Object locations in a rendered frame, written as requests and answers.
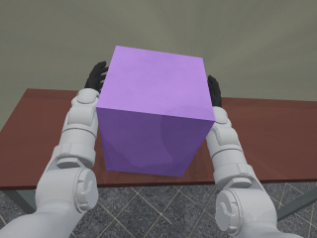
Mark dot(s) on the right robot upper arm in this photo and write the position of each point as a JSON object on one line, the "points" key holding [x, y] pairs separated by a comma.
{"points": [[247, 213]]}

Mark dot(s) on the robot left forearm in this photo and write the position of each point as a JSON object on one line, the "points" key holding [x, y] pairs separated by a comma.
{"points": [[78, 135]]}

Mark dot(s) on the carton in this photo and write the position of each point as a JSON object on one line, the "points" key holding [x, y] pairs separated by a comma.
{"points": [[154, 111]]}

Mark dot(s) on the left robot hand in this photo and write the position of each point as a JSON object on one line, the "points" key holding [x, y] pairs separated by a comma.
{"points": [[95, 77]]}

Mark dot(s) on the table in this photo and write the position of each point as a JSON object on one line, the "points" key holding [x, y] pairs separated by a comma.
{"points": [[278, 138]]}

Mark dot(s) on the left robot upper arm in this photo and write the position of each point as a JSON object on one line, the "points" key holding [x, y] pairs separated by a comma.
{"points": [[63, 196]]}

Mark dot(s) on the robot right forearm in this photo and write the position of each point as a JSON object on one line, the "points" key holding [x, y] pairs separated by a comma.
{"points": [[231, 169]]}

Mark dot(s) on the right robot hand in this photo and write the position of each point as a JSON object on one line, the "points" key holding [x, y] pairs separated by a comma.
{"points": [[215, 92]]}

